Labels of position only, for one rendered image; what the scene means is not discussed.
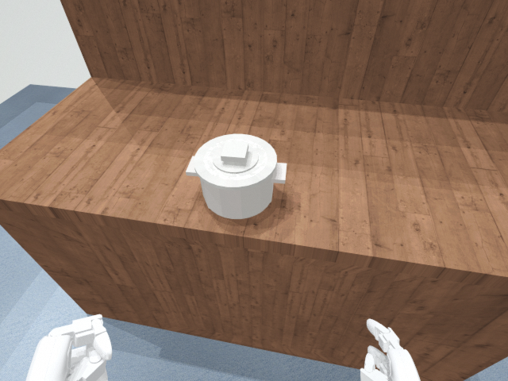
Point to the table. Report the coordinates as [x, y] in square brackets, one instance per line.
[392, 118]

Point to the robot right hand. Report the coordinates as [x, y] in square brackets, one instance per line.
[397, 365]

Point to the robot left hand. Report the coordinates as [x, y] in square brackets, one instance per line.
[54, 357]

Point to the knob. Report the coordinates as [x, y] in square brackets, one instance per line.
[234, 152]

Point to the lid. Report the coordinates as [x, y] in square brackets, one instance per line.
[260, 163]

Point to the pot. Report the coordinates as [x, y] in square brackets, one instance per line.
[240, 204]

